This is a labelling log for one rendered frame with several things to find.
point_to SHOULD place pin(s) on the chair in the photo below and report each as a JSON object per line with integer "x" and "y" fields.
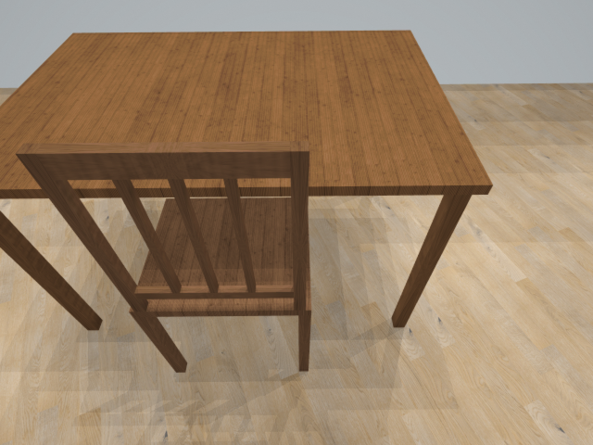
{"x": 231, "y": 256}

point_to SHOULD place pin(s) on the table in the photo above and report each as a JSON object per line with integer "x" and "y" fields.
{"x": 376, "y": 118}

